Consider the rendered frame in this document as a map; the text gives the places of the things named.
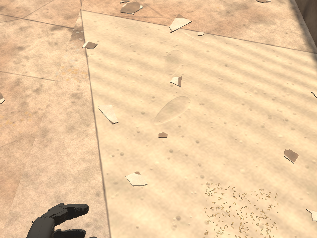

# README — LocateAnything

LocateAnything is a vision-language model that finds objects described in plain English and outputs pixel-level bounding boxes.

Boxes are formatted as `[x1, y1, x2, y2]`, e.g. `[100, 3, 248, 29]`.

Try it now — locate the left robot hand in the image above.
[26, 203, 97, 238]

